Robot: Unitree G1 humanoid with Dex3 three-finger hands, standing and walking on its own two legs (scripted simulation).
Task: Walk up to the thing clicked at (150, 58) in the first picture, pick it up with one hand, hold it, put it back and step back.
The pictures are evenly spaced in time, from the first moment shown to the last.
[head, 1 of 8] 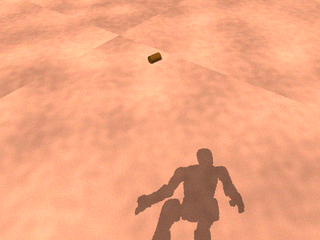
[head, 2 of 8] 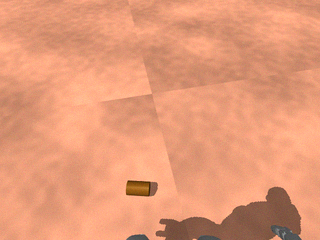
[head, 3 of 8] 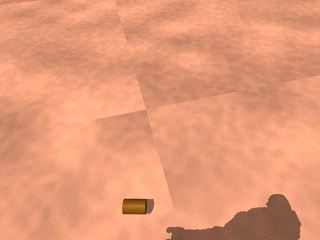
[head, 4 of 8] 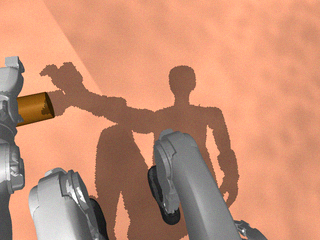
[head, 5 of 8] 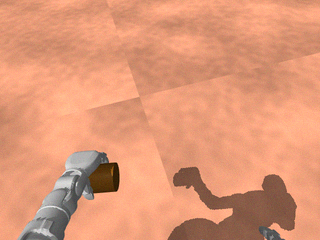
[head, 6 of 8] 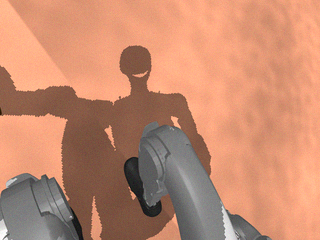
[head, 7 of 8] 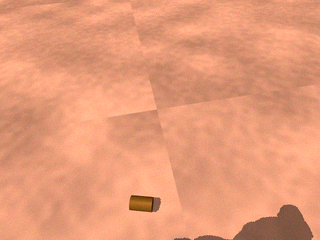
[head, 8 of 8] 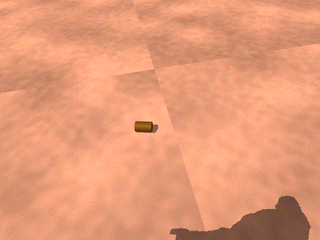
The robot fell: no
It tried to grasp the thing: yes
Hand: left
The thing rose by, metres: 0.68
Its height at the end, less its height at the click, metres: +0.00
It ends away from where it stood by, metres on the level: 0.01
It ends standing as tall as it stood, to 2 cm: yes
